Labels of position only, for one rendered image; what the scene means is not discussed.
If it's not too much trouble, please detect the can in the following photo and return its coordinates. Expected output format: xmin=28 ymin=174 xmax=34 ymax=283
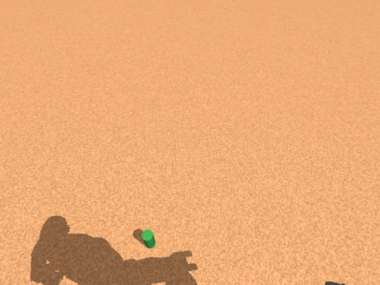
xmin=142 ymin=230 xmax=156 ymax=248

